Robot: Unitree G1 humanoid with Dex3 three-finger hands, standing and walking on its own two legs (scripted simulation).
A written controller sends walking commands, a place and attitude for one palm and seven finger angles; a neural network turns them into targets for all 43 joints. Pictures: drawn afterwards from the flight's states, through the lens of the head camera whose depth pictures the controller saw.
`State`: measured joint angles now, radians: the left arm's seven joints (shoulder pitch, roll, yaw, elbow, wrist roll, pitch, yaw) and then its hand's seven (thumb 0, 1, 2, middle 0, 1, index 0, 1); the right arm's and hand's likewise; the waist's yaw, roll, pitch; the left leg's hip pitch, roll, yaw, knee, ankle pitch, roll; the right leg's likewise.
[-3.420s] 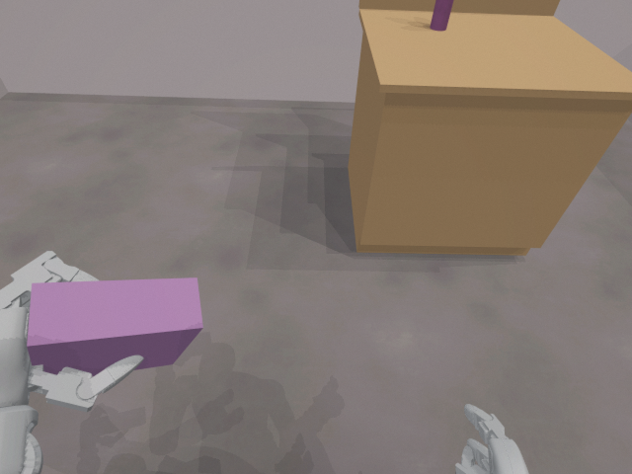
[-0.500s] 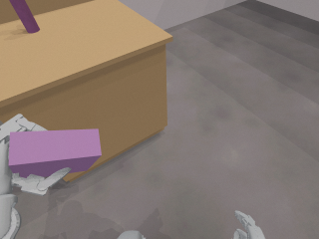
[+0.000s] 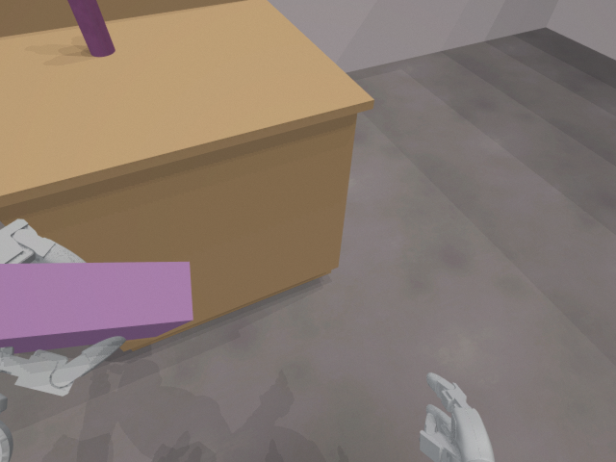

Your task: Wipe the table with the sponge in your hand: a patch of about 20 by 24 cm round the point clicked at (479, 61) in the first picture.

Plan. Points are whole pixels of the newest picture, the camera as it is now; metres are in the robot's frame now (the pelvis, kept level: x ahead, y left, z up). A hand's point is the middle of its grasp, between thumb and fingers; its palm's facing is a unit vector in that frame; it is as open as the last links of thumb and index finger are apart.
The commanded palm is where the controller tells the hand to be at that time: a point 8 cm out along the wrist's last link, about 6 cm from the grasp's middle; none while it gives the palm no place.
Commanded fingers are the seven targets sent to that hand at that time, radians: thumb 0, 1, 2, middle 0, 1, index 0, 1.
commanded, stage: take the last steps up to it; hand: left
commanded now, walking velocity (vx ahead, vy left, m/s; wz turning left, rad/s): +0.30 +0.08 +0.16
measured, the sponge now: (123, 307) +0.22 +0.19 +0.17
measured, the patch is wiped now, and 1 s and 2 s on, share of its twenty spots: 0.00 0.00 0.00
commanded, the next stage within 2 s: come to a stop and stand still in 1.92 s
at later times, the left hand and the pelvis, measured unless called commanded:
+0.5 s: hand (68, 260) +0.26 +0.26 +0.18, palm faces +0.50 -0.78 -0.38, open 9.6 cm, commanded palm +0.20 +0.29 +0.19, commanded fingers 0.00 0.10 1.30 -1.20 -1.60 -1.20 -1.60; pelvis +0.06 +0.00 +0.00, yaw +4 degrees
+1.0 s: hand (132, 208) +0.34 +0.23 +0.17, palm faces +0.45 -0.78 -0.44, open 9.6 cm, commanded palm +0.28 +0.27 +0.19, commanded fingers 0.00 0.10 1.30 -1.20 -1.60 -1.20 -1.60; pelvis +0.14 -0.02 +0.01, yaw +5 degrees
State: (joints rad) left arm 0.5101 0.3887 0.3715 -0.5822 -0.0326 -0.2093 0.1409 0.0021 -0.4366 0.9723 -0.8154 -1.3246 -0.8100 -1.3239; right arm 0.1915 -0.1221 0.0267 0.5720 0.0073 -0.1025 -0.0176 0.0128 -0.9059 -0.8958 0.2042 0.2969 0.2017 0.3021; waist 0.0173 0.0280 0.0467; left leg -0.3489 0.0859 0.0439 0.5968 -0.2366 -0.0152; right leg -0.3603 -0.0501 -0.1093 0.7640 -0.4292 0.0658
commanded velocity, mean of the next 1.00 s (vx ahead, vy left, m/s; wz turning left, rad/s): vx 0.30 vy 0.08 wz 0.04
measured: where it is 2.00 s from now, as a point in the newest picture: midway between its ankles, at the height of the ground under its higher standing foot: (310, 420)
